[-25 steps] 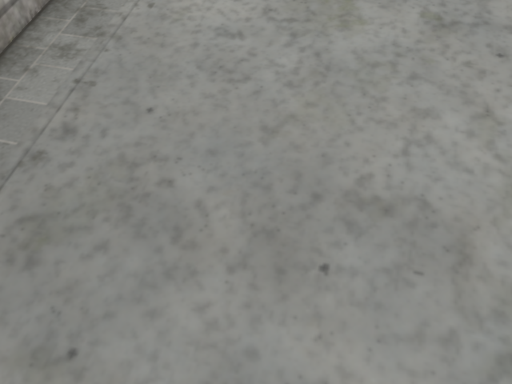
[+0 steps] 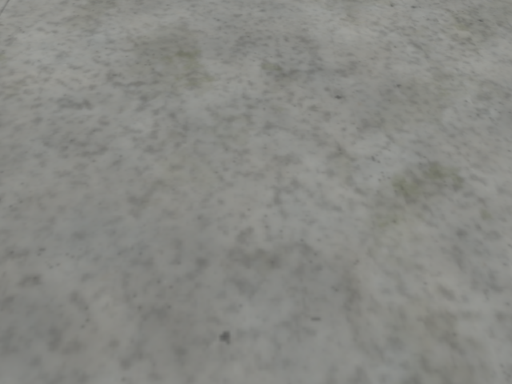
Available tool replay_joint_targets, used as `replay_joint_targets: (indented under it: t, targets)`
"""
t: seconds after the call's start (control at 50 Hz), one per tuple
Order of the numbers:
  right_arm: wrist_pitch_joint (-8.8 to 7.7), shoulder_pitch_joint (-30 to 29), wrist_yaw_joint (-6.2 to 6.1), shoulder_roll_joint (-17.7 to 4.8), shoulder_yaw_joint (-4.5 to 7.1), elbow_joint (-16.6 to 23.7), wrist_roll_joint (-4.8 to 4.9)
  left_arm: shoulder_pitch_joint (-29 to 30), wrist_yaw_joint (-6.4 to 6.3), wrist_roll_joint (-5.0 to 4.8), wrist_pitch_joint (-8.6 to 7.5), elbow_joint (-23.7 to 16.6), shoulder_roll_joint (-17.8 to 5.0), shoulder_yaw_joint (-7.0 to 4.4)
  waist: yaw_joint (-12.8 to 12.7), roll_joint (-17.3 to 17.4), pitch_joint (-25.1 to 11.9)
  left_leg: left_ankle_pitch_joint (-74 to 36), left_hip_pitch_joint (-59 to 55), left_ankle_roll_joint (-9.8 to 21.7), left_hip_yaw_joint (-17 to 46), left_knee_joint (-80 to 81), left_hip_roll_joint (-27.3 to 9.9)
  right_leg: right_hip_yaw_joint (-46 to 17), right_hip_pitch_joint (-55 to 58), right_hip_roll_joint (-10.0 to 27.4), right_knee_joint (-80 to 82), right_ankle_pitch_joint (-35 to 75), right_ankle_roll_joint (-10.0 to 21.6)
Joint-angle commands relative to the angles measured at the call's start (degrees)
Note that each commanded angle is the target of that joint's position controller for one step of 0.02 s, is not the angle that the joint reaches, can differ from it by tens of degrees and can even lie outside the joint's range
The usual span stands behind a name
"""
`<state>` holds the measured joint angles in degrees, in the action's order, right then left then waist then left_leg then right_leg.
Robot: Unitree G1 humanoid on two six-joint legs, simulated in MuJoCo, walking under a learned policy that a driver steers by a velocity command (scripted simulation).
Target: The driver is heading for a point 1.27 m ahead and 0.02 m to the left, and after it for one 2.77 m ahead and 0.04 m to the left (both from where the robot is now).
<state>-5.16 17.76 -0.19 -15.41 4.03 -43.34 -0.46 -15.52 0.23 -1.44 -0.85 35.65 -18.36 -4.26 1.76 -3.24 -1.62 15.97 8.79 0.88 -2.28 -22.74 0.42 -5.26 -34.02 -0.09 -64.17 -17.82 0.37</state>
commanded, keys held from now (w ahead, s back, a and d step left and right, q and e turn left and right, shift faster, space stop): w+e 0.18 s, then w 0.68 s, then no key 0.14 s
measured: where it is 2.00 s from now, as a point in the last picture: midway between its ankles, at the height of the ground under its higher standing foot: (292, 328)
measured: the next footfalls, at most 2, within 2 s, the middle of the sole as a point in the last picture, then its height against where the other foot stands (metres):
right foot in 0.30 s outside the picture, level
left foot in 0.84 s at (257, 333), level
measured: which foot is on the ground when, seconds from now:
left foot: down 0.00-0.30, up 0.32-0.82, down 0.84-1.00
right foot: up 0.00-0.28, down 0.30-0.84, up 0.86-1.00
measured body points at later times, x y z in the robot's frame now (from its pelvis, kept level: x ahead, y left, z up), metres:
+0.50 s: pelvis +0.26 -0.10 +0.00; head +0.29 -0.11 +0.45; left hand +0.43 +0.14 -0.10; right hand +0.32 -0.40 -0.11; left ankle +0.29 +0.07 -0.65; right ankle +0.26 -0.18 -0.74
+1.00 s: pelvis +0.55 -0.09 +0.00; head +0.59 -0.09 +0.44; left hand +0.70 +0.16 -0.13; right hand +0.61 -0.38 -0.11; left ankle +0.62 -0.02 -0.74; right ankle +0.45 -0.22 -0.65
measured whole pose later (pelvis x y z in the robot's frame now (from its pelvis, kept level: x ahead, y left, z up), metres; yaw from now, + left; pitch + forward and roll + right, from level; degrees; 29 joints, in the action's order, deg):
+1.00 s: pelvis +0.55 -0.09 +0.00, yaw -13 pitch +1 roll +0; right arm -4.8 12.1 2.0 -15.7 2.0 -42.3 -0.7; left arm -15.1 -0.2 -0.6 -3.3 44.1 -17.8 -2.7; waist 0.3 -1.9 3.4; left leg 8.2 19.1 3.8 -3.1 -25.8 2.2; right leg -2.6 -26.5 1.5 -66.6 -23.8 -0.6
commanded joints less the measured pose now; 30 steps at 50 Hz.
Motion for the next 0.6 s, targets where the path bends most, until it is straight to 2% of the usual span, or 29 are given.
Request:
replay_joint_targets:
  t: [0.02,0.06,0.12,0.16,0.2,0.24,0.26,0.28,0.3,0.32,0.34,0.36,0.38,0.4,0.42,0.44,0.48,0.54,0.6]
  targets:
    - [-0.96,-0.9,-0.63,-7.9,1.59,2.9,-0.47,5.9,0.52,0.12,-1.25,-5.7,-2.7,-0.66,1.3,9.4,5.2,-5.4,-6.5,8.0,10.8,13.5,-14.6,-1.0,-15.6,4.0,-1.8,7.3,-1.8]
    - [-0.74,-0.1,-0.68,-8.5,1.64,2.0,-0.44,7.7,0.70,0.15,-1.20,-6.2,-1.9,-0.28,1.7,8.6,5.5,-11.3,-6.8,8.2,6.5,13.7,-14.3,0.0,-15.2,4.3,2.8,10.5,-2.6]
    - [-0.21,0.1,-0.74,-9.8,1.73,1.0,0.09,12.0,1.76,0.15,-1.54,-7.0,-0.5,0.50,3.0,8.6,6.8,-15.3,-5.9,7.2,0.3,13.8,-13.5,3.4,-10.7,4.6,14.2,16.6,-2.3]
    - [0.10,1.8,-0.75,-11.0,1.94,-0.1,0.74,15.3,2.69,0.07,-1.75,-7.8,0.3,0.96,4.1,8.0,8.0,-16.2,-6.9,7.0,-1.8,14.1,-14.5,6.0,-8.1,4.3,20.2,17.1,-1.1]
    - [0.52,3.1,-0.52,-12.0,2.15,-1.1,1.60,16.8,3.43,-0.19,-1.88,-8.5,0.3,1.01,3.8,7.9,8.7,-21.4,-9.0,6.7,-3.1,13.2,-15.9,7.5,-5.1,3.5,24.7,14.6,0.8]
    - [0.99,3.7,-0.40,-13.5,2.42,-2.0,2.17,15.1,3.62,0.10,-1.93,-8.6,-1.4,0.16,1.2,9.1,6.2,-42.1,-11.7,6.3,-4.7,7.9,-16.9,9.7,2.0,0.0,27.6,9.7,3.8]
    - [1.32,3.8,-0.49,-14.5,2.60,-2.2,2.25,10.7,3.46,0.29,-1.78,-7.7,-3.4,-0.92,-2.0,10.2,2.7,-53.3,-12.8,5.8,-5.9,1.4,-16.8,10.7,8.7,-2.2,28.8,7.7,5.5]
    - [1.62,3.2,-0.68,-14.4,2.36,-2.3,2.34,1.4,2.98,0.15,-1.54,-5.2,-5.9,-2.48,-7.6,9.4,-2.5,-58.4,-9.9,4.6,-7.8,-9.3,-15.6,11.4,21.8,-4.4,32.7,11.3,7.7]
    - [1.20,3.6,-0.92,-12.7,1.50,-1.6,1.78,-7.4,1.89,0.11,-0.88,-3.0,-9.0,-4.02,-11.9,7.5,-7.2,-48.3,1.7,2.7,-8.2,-23.0,-13.8,6.1,38.5,-1.8,32.0,13.6,9.4]
    - [0.30,9.6,-0.18,-4.0,-1.31,1.5,-0.63,-9.5,1.04,0.31,-0.96,-2.1,-16.0,-4.77,-6.0,-9.4,-15.2,6.1,25.9,-0.9,-6.7,-46.6,-4.7,-23.8,60.4,15.6,32.9,8.6,17.7]
    - [-1.46,7.7,0.35,-7.6,-1.15,0.9,1.12,-11.7,1.22,0.41,-1.64,-3.3,-12.6,-3.66,-8.9,-6.9,-26.5,17.8,29.9,-1.1,6.2,-56.9,-0.6,-43.4,61.7,22.6,43.0,2.4,22.9]
    - [-1.98,0.1,0.54,-11.3,0.23,3.2,3.60,-9.1,1.71,1.02,-2.35,-2.2,-9.5,-2.58,-9.9,-3.4,-17.3,13.2,34.9,-0.6,7.6,-58.4,-3.3,-33.4,55.8,19.8,44.8,5.0,19.3]
    - [-2.38,-2.7,0.36,-10.1,-0.36,4.4,3.52,-5.6,1.72,0.58,-2.72,-1.6,-8.2,-2.12,-7.7,-1.8,-9.5,8.6,35.2,0.1,6.6,-54.4,-5.8,-24.9,46.4,17.3,45.2,9.5,17.2]
    - [-2.36,-3.7,-0.02,-9.6,-0.35,3.9,2.14,-1.9,1.66,0.69,-2.95,-1.5,-6.4,-1.47,-5.4,1.3,-5.1,5.1,33.1,0.1,6.0,-50.4,-7.9,-19.1,38.0,14.9,46.1,14.2,15.6]
    - [-1.76,-2.4,0.01,-9.8,-0.01,3.5,1.57,0.5,1.73,1.36,-3.24,-1.9,-4.7,-0.82,-3.1,0.4,-3.1,2.6,29.3,0.0,6.4,-47.9,-9.2,-15.0,32.0,13.0,47.7,18.9,15.1]
    - [-1.02,-0.6,0.23,-9.4,-0.01,2.9,1.55,1.9,1.68,1.70,-3.50,-1.9,-4.0,-0.61,-1.4,-0.4,-2.7,1.0,26.6,-0.3,6.5,-46.8,-9.7,-13.3,28.5,12.2,49.7,19.5,15.3]
    - [0.24,0.9,0.32,-7.5,-0.38,2.1,1.16,2.4,1.54,1.26,-4.43,-0.6,-4.3,-0.68,-0.1,0.1,-1.4,-0.5,25.3,-1.5,5.7,-43.4,-10.0,-10.2,24.5,11.9,52.9,21.3,16.0]
    - [0.98,-4.5,0.09,-6.3,-0.75,3.8,0.36,1.2,0.95,1.25,-4.93,1.5,-5.3,-0.86,-0.9,0.8,2.6,-8.3,29.3,-3.4,5.1,-35.1,-10.0,-5.5,22.4,10.7,55.5,22.9,15.5]
    - [0.30,-10.3,0.70,-5.1,-1.27,5.1,0.48,-0.3,0.34,1.17,-4.52,3.0,-5.7,-0.78,-3.2,0.8,4.2,-19.6,28.5,-3.3,4.0,-22.4,-8.4,-1.1,23.1,8.2,55.9,21.8,13.0]
Keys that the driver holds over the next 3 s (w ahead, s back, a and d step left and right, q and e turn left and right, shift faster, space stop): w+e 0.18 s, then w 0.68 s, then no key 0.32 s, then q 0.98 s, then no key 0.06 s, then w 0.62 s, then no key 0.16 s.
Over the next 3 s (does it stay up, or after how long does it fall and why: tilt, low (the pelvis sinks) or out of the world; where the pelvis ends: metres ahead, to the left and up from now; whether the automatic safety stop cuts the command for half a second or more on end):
stays up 0.88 -0.02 -0.02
